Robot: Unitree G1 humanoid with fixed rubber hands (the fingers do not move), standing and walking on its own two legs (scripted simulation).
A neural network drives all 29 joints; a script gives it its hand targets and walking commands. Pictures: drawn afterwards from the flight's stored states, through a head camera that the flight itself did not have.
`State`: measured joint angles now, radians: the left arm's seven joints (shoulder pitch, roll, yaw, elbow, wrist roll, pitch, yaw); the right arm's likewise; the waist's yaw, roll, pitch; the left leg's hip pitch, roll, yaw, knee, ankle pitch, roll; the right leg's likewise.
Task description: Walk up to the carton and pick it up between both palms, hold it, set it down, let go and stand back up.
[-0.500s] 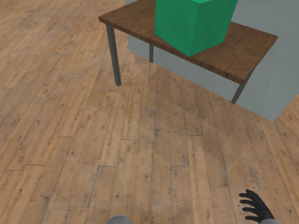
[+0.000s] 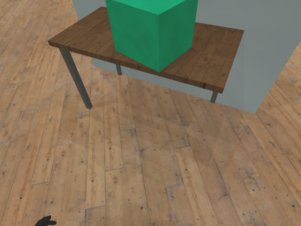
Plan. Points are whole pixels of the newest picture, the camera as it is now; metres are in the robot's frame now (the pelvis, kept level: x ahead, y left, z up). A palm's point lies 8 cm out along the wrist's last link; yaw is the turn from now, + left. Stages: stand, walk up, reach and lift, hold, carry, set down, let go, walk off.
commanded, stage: walk up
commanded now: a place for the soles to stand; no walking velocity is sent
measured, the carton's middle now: (152, 25) +1.01 +0.02 +0.04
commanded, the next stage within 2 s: none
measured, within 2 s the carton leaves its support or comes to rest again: neither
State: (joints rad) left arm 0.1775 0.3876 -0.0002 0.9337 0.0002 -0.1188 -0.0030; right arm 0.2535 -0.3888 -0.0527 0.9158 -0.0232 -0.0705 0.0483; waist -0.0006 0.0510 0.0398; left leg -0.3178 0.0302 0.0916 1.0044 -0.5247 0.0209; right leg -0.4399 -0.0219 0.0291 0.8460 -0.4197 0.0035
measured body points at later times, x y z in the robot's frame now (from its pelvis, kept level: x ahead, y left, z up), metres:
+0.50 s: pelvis +0.12 +0.12 -0.01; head +0.12 +0.12 +0.44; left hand +0.22 +0.42 -0.13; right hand +0.19 -0.21 -0.11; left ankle +0.19 +0.20 -0.70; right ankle +0.05 -0.04 -0.62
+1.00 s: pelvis +0.17 +0.13 +0.00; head +0.18 +0.09 +0.44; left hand +0.32 +0.44 -0.09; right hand +0.19 -0.20 -0.14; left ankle +0.25 +0.28 -0.66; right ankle +0.16 -0.02 -0.70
